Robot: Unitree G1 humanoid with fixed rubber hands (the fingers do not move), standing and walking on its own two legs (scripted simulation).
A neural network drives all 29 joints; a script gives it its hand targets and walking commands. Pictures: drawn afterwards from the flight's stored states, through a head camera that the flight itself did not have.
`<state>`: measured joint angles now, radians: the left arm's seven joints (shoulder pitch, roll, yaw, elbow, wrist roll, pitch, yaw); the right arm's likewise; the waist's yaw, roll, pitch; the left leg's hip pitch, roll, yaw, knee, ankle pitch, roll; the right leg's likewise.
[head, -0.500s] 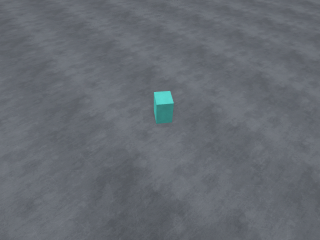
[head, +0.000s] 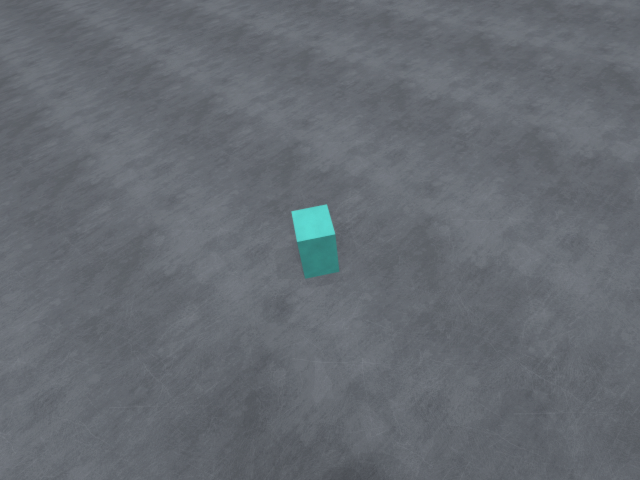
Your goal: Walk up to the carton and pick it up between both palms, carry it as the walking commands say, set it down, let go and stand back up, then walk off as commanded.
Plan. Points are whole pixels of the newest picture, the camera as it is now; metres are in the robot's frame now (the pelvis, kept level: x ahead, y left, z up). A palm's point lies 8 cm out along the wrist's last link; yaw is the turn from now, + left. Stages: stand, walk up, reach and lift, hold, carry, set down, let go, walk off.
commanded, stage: walk up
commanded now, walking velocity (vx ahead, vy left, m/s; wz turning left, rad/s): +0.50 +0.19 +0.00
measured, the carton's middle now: (315, 242) +1.09 +0.11 -0.67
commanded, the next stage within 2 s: none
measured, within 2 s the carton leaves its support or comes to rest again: neither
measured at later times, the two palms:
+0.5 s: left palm (116, 416) +0.27 +0.35 -0.13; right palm (450, 377) +0.31 -0.17 -0.12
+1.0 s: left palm (188, 276) +0.53 +0.29 -0.12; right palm (465, 319) +0.43 -0.22 -0.15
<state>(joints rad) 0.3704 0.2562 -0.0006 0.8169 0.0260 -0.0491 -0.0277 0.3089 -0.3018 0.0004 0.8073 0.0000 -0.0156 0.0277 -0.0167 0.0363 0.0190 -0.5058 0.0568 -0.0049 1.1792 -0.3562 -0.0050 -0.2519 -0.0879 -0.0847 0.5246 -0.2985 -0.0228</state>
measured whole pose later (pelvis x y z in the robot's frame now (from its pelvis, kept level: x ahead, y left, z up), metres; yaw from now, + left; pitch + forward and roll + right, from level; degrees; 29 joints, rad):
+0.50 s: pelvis +0.22 +0.09 -0.01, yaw +0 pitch +2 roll -1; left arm 0.31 0.26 0.00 0.82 0.03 -0.03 0.01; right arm 0.23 -0.28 0.00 0.82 0.00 -0.04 0.04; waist 0.01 0.01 0.03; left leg -0.37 0.02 0.09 0.53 -0.19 0.04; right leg -0.27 -0.08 0.00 1.13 -0.50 0.03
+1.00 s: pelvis +0.43 +0.04 -0.02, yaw +2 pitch +2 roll +1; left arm 0.16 0.24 0.00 0.83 0.03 -0.04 -0.04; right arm 0.42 -0.28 0.00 0.85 0.00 -0.05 0.02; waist 0.01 0.03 0.05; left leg -0.14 0.04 0.02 0.68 -0.45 -0.02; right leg -0.44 -0.06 -0.10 0.56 -0.13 -0.01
